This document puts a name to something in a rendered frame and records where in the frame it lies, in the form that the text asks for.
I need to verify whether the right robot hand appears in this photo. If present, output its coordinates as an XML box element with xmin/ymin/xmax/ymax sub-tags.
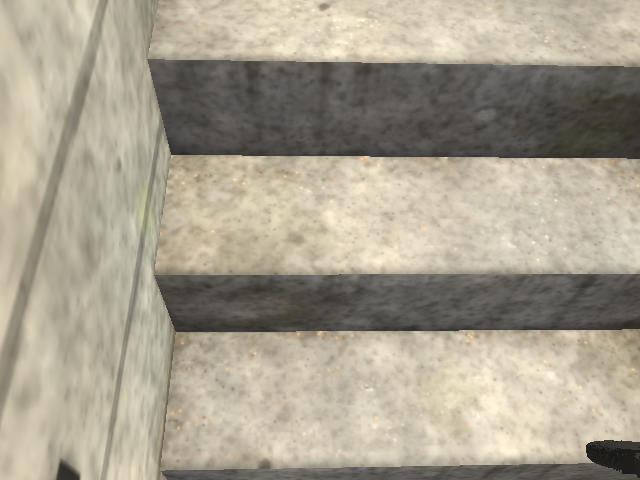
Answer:
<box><xmin>586</xmin><ymin>440</ymin><xmax>640</xmax><ymax>478</ymax></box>

